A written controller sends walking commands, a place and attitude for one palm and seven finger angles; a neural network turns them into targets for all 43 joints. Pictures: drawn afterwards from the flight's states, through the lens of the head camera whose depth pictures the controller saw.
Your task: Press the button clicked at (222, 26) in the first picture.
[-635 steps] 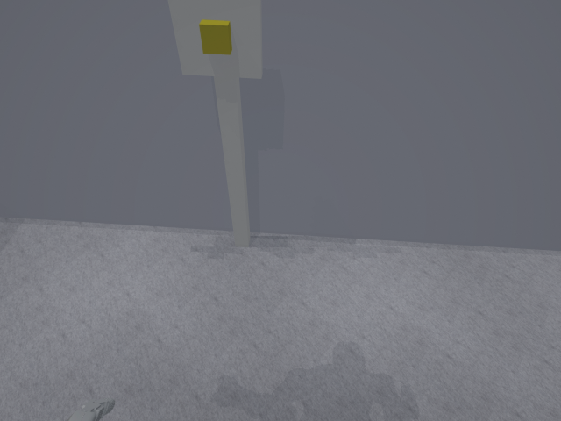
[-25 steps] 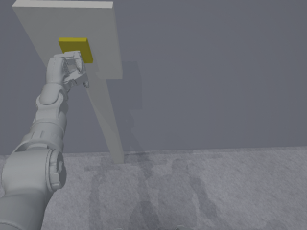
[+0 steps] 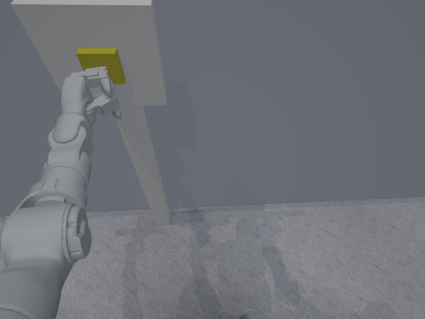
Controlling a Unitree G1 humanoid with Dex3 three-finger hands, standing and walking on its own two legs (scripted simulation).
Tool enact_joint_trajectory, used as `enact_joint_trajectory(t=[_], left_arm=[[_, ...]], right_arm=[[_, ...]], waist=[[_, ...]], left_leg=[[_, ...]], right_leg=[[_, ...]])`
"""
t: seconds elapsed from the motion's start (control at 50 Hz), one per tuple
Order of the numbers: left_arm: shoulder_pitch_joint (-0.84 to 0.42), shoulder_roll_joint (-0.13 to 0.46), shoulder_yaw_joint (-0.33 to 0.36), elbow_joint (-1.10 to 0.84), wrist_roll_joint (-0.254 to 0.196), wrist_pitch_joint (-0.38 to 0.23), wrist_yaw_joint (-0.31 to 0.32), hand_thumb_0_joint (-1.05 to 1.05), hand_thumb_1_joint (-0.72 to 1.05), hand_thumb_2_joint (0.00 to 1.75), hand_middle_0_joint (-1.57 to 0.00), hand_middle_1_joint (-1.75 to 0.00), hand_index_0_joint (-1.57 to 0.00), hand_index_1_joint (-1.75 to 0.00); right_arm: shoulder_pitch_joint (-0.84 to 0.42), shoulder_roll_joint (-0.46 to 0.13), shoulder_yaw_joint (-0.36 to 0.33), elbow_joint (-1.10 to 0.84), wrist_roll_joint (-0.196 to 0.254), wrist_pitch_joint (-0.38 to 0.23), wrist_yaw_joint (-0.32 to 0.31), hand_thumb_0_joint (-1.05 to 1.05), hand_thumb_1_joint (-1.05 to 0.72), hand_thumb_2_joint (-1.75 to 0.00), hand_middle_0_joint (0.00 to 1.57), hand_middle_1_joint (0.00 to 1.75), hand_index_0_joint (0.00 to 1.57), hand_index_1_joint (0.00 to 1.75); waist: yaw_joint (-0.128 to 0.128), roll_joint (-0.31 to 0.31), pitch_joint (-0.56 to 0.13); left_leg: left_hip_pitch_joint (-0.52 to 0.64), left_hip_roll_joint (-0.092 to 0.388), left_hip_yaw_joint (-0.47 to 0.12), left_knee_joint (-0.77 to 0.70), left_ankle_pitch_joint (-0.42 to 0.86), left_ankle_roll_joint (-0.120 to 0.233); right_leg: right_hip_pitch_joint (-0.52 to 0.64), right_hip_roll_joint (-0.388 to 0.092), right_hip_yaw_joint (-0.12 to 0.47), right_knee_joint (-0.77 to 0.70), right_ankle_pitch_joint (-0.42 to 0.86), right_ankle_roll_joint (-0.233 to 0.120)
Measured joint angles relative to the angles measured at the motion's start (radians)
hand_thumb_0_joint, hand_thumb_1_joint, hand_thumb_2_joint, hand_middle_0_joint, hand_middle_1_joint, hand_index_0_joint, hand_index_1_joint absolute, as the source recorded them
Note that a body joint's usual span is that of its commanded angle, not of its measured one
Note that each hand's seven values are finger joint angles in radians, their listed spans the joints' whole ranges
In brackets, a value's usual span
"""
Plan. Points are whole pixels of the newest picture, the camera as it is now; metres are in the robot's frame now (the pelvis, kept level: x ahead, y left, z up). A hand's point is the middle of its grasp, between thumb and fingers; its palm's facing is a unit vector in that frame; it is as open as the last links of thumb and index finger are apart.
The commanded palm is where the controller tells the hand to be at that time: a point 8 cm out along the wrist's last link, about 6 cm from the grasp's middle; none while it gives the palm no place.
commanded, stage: pull the fist back off the button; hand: left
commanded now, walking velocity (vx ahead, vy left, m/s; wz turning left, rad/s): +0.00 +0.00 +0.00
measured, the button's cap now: (103, 63) +0.55 +0.18 +0.17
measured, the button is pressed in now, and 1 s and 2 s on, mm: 12 0 0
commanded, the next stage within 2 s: draw the hand back to the body in 0.80 s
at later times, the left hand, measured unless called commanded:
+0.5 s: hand (115, 118) +0.44 +0.15 +0.13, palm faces +0.01 -1.00 +0.00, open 3.1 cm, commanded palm +0.40 +0.20 +0.14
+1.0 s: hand (112, 133) +0.40 +0.15 +0.14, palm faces +0.01 -1.00 -0.03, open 3.1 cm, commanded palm +0.36 +0.21 +0.14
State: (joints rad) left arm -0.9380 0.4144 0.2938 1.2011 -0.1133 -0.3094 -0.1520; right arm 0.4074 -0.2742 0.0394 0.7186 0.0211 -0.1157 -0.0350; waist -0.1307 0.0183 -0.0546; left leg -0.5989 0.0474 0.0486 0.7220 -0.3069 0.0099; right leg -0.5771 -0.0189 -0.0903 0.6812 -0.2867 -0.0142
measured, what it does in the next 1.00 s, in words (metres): stands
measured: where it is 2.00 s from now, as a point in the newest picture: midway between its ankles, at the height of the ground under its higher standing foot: outside the picture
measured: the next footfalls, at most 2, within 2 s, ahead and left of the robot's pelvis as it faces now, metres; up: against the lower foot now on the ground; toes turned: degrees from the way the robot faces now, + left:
none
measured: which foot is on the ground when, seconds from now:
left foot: down 0.00-1.00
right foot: down 0.00-1.00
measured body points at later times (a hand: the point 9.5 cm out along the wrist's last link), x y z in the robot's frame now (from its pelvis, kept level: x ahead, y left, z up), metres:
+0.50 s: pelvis +0.04 +0.00 +0.01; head +0.06 -0.01 +0.46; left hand +0.44 +0.20 +0.13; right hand +0.15 -0.25 -0.09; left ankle +0.03 +0.11 -0.71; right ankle +0.03 -0.11 -0.71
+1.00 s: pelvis +0.04 -0.01 +0.02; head +0.04 -0.03 +0.47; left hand +0.40 +0.20 +0.14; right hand +0.20 -0.24 -0.08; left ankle +0.03 +0.11 -0.71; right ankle +0.03 -0.11 -0.71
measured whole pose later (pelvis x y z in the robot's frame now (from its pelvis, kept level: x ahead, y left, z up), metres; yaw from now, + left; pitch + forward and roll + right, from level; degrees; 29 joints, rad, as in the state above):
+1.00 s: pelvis +0.04 -0.01 +0.02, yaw +0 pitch +2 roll +0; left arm -0.34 0.23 0.17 0.41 -0.19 -0.06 -0.14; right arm 0.21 -0.24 0.06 0.62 0.05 -0.08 -0.07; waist -0.01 0.04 -0.03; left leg -0.29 0.04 0.05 0.56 -0.31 -0.01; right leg -0.29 -0.02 -0.09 0.57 -0.31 -0.02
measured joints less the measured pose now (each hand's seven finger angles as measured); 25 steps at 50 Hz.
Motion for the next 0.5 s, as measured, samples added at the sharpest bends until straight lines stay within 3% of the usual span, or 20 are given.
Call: enact_joint_trajectory(t=[0.18, 0.5], left_arm=[[0.14, -0.067, -0.01, -0.143, -0.022, -0.001, 0.0, -0.02, 0.82, 0.95, -1.3, -1.5, -1.31, -1.5], [0.452, -0.169, -0.056, -0.547, -0.053, 0.124, 0.012, 0.01, 0.89, 0.9, -1.3, -1.5, -1.3, -1.5]], right_arm=[[-0.01, 0.009, -0.008, -0.03, 0.008, 0.018, 0.008, 0.01, -0.91, -0.9, 0.2, 0.3, 0.2, 0.3], [-0.1, 0.022, -0.013, -0.107, 0.029, 0.043, 0.004, 0.01, -0.91, -0.9, 0.2, 0.3, 0.2, 0.3]], waist=[[0.035, 0.011, -0.014], [0.092, 0.015, -0.017]], left_leg=[[0.065, 0.001, 0.018, -0.021, -0.016, 0.001], [0.215, 0.002, 0.034, -0.103, -0.028, -0.008]], right_leg=[[0.054, 0.003, 0.019, -0.014, -0.013, 0.003], [0.187, 0.009, 0.034, -0.074, -0.032, 0.001]])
